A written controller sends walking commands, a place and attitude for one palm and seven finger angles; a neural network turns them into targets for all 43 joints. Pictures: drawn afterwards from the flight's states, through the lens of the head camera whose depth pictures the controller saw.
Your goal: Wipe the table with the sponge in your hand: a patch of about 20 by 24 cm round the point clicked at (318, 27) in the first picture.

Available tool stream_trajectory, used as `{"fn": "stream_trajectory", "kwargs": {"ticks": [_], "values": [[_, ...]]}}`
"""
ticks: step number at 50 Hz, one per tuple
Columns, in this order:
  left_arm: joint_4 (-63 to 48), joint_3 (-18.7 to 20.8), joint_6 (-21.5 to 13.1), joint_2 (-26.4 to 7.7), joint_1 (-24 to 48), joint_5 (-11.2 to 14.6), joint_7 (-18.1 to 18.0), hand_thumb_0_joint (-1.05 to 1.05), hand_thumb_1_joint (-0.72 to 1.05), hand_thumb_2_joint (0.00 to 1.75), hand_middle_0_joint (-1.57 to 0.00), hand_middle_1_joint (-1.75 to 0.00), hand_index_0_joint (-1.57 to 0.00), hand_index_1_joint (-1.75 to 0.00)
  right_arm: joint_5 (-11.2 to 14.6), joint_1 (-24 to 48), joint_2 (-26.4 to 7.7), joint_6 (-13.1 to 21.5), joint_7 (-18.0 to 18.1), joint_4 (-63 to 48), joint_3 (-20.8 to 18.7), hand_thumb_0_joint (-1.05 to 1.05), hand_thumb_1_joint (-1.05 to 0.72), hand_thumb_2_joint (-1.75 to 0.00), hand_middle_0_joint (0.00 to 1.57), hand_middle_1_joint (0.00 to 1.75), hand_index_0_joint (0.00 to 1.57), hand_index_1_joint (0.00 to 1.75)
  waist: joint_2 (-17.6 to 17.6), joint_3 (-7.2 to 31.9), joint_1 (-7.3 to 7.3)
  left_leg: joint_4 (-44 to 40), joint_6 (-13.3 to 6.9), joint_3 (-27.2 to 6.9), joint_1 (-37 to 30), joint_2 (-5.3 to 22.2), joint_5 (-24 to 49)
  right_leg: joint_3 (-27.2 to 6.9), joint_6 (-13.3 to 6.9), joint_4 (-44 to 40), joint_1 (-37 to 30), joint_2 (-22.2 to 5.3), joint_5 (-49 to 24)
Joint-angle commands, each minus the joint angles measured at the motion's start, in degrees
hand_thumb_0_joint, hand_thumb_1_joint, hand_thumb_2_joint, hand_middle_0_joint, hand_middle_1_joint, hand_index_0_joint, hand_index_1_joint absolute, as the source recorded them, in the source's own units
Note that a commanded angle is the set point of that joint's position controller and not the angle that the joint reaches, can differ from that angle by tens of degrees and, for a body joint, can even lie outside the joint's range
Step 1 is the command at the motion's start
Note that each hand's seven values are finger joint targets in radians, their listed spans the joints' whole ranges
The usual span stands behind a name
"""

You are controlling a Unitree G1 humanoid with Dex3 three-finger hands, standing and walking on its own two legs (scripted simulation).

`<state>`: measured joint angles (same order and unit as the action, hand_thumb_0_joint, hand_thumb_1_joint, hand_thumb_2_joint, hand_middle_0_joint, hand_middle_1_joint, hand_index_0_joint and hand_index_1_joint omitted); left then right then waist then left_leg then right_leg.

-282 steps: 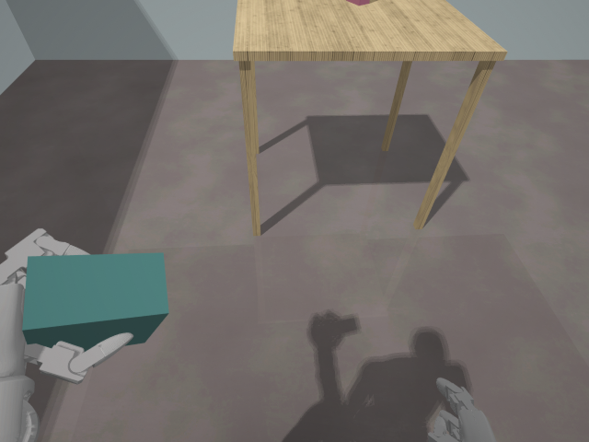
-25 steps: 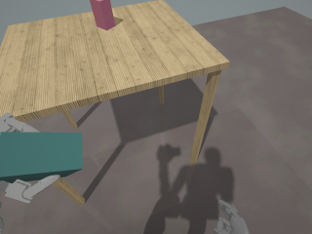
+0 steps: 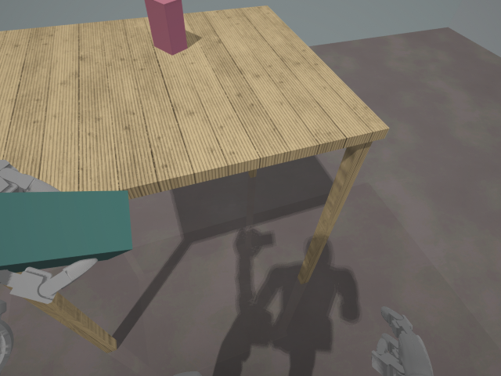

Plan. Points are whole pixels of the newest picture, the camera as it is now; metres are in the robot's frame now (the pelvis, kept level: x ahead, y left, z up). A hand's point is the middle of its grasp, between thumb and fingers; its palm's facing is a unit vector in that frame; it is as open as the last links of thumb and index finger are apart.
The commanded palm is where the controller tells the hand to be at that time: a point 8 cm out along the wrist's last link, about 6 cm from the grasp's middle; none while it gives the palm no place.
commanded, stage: take the last steps up to it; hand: left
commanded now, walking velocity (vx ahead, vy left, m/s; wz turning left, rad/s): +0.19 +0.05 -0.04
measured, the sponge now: (81, 232) +0.24 +0.22 +0.17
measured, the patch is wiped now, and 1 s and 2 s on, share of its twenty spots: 0.00 0.00 0.00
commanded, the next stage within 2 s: come to a stop and stand still in 0.38 s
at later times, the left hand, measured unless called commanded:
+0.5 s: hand (111, 195) +0.28 +0.19 +0.18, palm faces +0.35 -0.81 -0.47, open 10.1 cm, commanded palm +0.22 +0.25 +0.19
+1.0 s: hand (114, 213) +0.26 +0.18 +0.18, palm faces +0.37 -0.82 -0.43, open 10.1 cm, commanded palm +0.21 +0.23 +0.19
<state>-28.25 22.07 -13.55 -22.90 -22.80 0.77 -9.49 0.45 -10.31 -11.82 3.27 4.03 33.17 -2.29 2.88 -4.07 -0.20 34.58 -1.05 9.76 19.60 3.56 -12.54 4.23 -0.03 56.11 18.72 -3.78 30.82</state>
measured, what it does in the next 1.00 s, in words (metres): steps on the spot: right foot, then left foot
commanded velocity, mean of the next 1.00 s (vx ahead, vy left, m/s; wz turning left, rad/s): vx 0.04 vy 0.01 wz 0.00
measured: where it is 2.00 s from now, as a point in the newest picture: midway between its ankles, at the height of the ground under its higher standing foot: outside the picture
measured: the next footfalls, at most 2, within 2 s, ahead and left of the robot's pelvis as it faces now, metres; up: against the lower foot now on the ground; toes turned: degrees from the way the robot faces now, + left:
right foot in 0.22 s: +0.11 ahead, -0.13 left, +0.00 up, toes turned -8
left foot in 0.62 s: +0.16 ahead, +0.11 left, +0.00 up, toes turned +7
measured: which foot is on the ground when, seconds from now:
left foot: down 0.00-0.24, up 0.26-0.60, down 0.62-0.92, up 0.94-1.00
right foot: up 0.00-0.20, down 0.22-1.00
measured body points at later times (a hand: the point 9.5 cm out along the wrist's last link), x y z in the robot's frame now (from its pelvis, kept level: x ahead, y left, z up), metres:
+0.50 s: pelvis +0.06 -0.03 +0.02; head +0.10 -0.05 +0.47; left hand +0.26 +0.23 +0.21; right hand +0.22 -0.29 -0.08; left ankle +0.10 +0.11 -0.67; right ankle +0.06 -0.11 -0.72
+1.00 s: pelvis +0.04 -0.05 +0.01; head +0.06 -0.06 +0.46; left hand +0.23 +0.22 +0.21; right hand +0.21 -0.24 -0.09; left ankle +0.10 +0.10 -0.71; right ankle +0.07 -0.12 -0.72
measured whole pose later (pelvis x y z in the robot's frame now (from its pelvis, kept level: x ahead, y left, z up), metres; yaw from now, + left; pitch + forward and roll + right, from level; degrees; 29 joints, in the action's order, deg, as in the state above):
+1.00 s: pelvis +0.04 -0.05 +0.01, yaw -2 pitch -2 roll +0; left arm -30.1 19.4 -8.8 -19.9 -27.7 2.4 -7.9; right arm 0.1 -10.7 -8.5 3.3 1.9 33.6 3.2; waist -2.0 -4.6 -1.4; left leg 39.9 1.8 3.4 21.0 4.9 -20.2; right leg 6.9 -4.1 31.3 14.8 0.5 14.7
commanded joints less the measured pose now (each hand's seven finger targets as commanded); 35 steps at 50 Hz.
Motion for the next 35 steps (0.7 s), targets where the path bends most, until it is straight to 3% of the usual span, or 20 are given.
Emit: {"fn": "stream_trajectory", "kwargs": {"ticks": [1,3,5,8,10,11,12,13,14,16,17,19,21,25,28,29,30,32,33,35], "values": [[-17.2,4.9,-3.7,-8.1,0.3,0.6,-0.1,0.00,0.10,1.30,-1.20,-1.60,-1.20,-1.60,0.2,3.2,-5.9,3.7,-0.6,-7.0,-1.0,0.00,-0.90,-0.90,0.20,0.30,0.20,0.30,-13.8,8.3,-0.06,-18.1,-11.7,-21.4,-11.2,17.4,3.1,-2.3,1.4,8.0,14.5,-2.4,-2.9],[-20.4,5.7,-3.6,-8.3,-1.1,0.7,-0.2,0.00,0.10,1.30,-1.20,-1.60,-1.20,-1.60,0.0,3.4,-6.1,4.3,-0.7,-7.1,-0.7,0.00,-0.90,-0.90,0.20,0.30,0.20,0.30,-16.7,9.7,-0.54,-17.9,-9.2,-14.1,-8.0,14.4,4.6,0.5,1.6,0.3,8.2,-1.7,-5.9],[-18.5,5.4,-3.3,-7.0,-3.1,1.1,-0.3,0.00,0.10,1.30,-1.20,-1.60,-1.20,-1.60,-0.2,2.7,-5.8,5.0,-0.8,-6.8,-0.2,0.00,-0.90,-0.90,0.20,0.30,0.20,0.30,-17.6,10.3,-0.12,-18.0,-8.2,-11.9,-6.4,13.8,3.9,3.1,1.9,-7.9,3.5,-0.3,-6.2],[-14.9,5.7,-2.2,-6.7,-1.9,1.2,-0.8,0.00,0.10,1.30,-1.20,-1.60,-1.20,-1.60,0.0,2.3,-5.7,4.9,0.0,-6.6,0.1,0.00,-0.90,-0.90,0.20,0.30,0.20,0.30,-15.2,10.4,0.18,-15.0,-5.7,-9.0,-5.9,12.4,-1.8,6.5,2.2,-19.0,-2.6,2.1,-8.7],[-9.8,5.2,-1.1,-6.2,-0.9,0.9,-0.8,0.00,0.10,1.30,-1.20,-1.60,-1.20,-1.60,0.2,2.8,-5.5,4.0,0.5,-6.1,0.2,0.00,-0.90,-0.90,0.20,0.30,0.20,0.30,-10.8,9.7,0.00,-9.4,-3.6,-7.2,-1.5,10.7,-9.0,5.4,1.7,-27.8,-9.0,1.7,-11.6],[-8.4,5.1,-0.8,-6.8,0.7,0.5,-0.8,0.00,0.10,1.30,-1.20,-1.60,-1.20,-1.60,0.2,2.6,-4.9,3.5,0.6,-6.0,0.2,0.00,-0.90,-0.90,0.20,0.30,0.20,0.30,-4.1,8.9,0.25,-1.8,-2.0,-4.6,2.0,7.4,-12.8,-1.7,-0.5,-33.4,-10.5,-2.6,-10.8],[-7.4,6.0,-0.6,-8.9,1.8,0.4,-1.0,0.00,0.10,1.30,-1.20,-1.60,-1.20,-1.60,0.1,2.6,-3.6,2.9,0.6,-6.4,0.6,0.00,-0.90,-0.90,0.20,0.30,0.20,0.30,9.2,8.4,0.37,10.3,0.6,-1.0,10.1,1.3,-17.7,-19.3,-5.3,-38.9,-13.0,-12.9,-11.0],[-6.8,5.9,0.4,-8.9,2.4,1.4,-1.0,0.00,0.10,1.30,-1.20,-1.60,-1.20,-1.60,0.3,4.5,-4.5,3.2,0.0,-7.1,0.2,0.00,-0.90,-0.90,0.20,0.30,0.20,0.30,18.8,7.1,-1.45,23.4,1.8,-3.7,17.5,-1.9,-20.0,-32.6,-9.2,-42.7,-14.9,-20.1,-12.9],[-8.2,5.2,0.0,-8.8,3.9,1.5,-0.8,0.00,0.10,1.30,-1.20,-1.60,-1.20,-1.60,0.0,5.0,-5.2,3.2,-0.5,-6.3,0.2,0.00,-0.90,-0.90,0.20,0.30,0.20,0.30,14.7,6.4,-0.38,30.8,2.3,-8.8,19.0,-0.6,-15.8,-31.9,-10.7,-42.5,-15.1,-21.4,-18.9],[-9.6,5.4,-1.5,-8.1,2.0,0.9,-0.8,0.00,0.10,1.30,-1.20,-1.60,-1.20,-1.60,-0.2,5.0,-3.8,2.5,-0.7,-4.7,1.7,0.00,-0.90,-0.90,0.20,0.30,0.20,0.30,3.6,7.8,-0.14,32.9,3.4,-9.6,19.4,1.1,-11.6,-17.9,-9.9,-37.3,-18.2,-18.3,-38.3],[-8.8,5.4,-2.0,-7.9,-0.1,0.5,-0.8,0.00,0.10,1.30,-1.20,-1.60,-1.20,-1.60,-0.4,5.2,-3.8,2.0,-0.6,-4.5,1.9,0.00,-0.90,-0.90,0.20,0.30,0.20,0.30,2.7,8.2,-0.11,31.3,3.5,-8.7,18.1,1.0,-10.1,-12.3,-8.5,-35.9,-17.9,-16.3,-46.3],[-10.1,5.9,-2.9,-8.4,-1.8,0.2,-1.1,0.00,0.10,1.30,-1.20,-1.60,-1.20,-1.60,-0.6,5.3,-4.1,1.7,-0.5,-5.1,1.2,0.00,-0.90,-0.90,0.20,0.30,0.20,0.30,3.5,10.0,-0.01,22.3,3.1,-6.2,13.7,0.7,-8.6,-6.7,-7.3,-34.2,-18.5,-14.8,-53.7],[-11.9,6.8,-3.1,-8.7,-4.5,0.5,-1.2,0.00,0.10,1.30,-1.20,-1.60,-1.20,-1.60,-0.7,5.0,-4.2,1.4,-0.6,-6.3,0.8,0.00,-0.90,-0.90,0.20,0.30,0.20,0.30,4.3,11.2,-0.67,14.2,2.9,-3.5,10.7,-0.2,-6.7,-5.8,-7.4,-34.1,-19.3,-14.0,-53.5],[-14.9,7.5,-2.5,-8.5,-7.2,1.1,-1.7,0.00,0.10,1.30,-1.20,-1.60,-1.20,-1.60,-0.6,4.3,-4.2,1.4,-0.7,-8.9,0.1,0.00,-0.90,-0.90,0.20,0.30,0.20,0.30,4.9,11.9,-1.65,2.5,2.3,-1.2,5.4,-1.4,-5.0,-5.4,-7.6,-32.5,-19.9,-13.6,-51.2],[-16.0,6.4,-1.8,-8.0,-5.0,1.4,-1.7,0.00,0.10,1.30,-1.20,-1.60,-1.20,-1.60,-0.3,2.4,-5.3,1.0,0.0,-9.2,-0.8,0.00,-0.90,-0.90,0.20,0.30,0.20,0.30,1.9,12.1,0.26,-8.5,2.5,-1.7,-6.0,-1.6,5.7,-3.3,-4.1,-28.0,-15.2,-11.2,-47.6],[-15.4,6.3,-1.7,-8.1,-4.7,1.4,-1.6,0.00,0.10,1.30,-1.20,-1.60,-1.20,-1.60,-0.2,2.2,-5.5,0.7,0.2,-9.4,-0.9,0.00,-0.90,-0.90,0.20,0.30,0.20,0.30,0.1,12.3,0.09,-11.4,1.9,-2.5,-10.7,0.3,11.2,-2.6,-2.3,-25.3,-12.9,-8.8,-44.1],[-16.4,5.7,-1.8,-8.1,-2.9,1.4,-1.4,0.00,0.10,1.30,-1.20,-1.60,-1.20,-1.60,0.1,2.4,-7.0,0.7,0.4,-9.7,-1.5,0.00,-0.90,-0.90,0.20,0.30,0.20,0.30,-5.5,12.6,-0.20,-11.3,-0.1,-8.0,-14.2,6.1,23.1,-1.3,-0.1,-22.1,-9.0,-5.5,-35.8],[-11.6,4.8,-1.7,-6.8,-5.2,1.2,-0.6,0.00,0.10,1.30,-1.20,-1.60,-1.20,-1.60,0.5,1.5,-7.3,1.3,-0.2,-9.8,-1.7,0.00,-0.90,-0.90,0.20,0.30,0.20,0.30,-13.9,12.1,-0.81,-11.8,-4.9,-17.5,-18.4,15.4,40.3,-0.6,1.4,-16.4,1.0,0.7,-4.2],[-14.6,5.1,-2.3,-7.8,-3.7,1.3,0.0,0.00,0.10,1.30,-1.20,-1.60,-1.20,-1.60,-0.7,1.9,-6.9,1.9,0.0,-9.7,-1.4,0.00,-0.90,-0.90,0.20,0.30,0.20,0.30,-22.1,11.5,-0.37,-14.1,-6.7,-20.6,-18.2,17.4,42.8,-1.3,1.8,-10.2,4.1,1.2,1.6],[-17.0,3.9,-2.5,-7.4,-0.6,0.6,-0.1,0.00,0.10,1.30,-1.20,-1.60,-1.20,-1.60,-1.0,1.2,-6.4,3.0,-1.0,-8.7,-0.7,0.00,-0.90,-0.90,0.20,0.30,0.20,0.30,-17.2,11.5,-0.11,-13.1,-6.9,-19.1,-17.1,17.2,41.8,-2.7,1.4,-9.8,3.0,1.1,-1.8]]}}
